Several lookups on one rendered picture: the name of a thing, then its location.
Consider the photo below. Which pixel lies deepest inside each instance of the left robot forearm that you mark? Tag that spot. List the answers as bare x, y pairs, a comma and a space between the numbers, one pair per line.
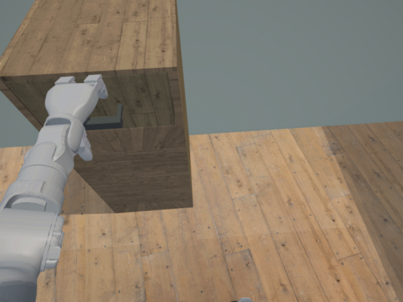
42, 178

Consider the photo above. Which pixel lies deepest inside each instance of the cabinet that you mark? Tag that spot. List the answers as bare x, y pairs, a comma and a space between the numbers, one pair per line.
133, 169

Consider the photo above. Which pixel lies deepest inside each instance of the handle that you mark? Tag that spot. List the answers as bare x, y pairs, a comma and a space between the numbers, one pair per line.
107, 122

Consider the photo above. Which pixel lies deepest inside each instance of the drawer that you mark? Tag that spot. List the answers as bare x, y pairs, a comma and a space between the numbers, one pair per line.
147, 98

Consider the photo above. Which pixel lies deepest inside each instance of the left robot upper arm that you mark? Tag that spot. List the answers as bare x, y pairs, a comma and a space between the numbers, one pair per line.
30, 242

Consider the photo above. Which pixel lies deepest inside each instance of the left robot hand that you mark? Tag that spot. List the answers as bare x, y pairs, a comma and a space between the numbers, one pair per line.
78, 100

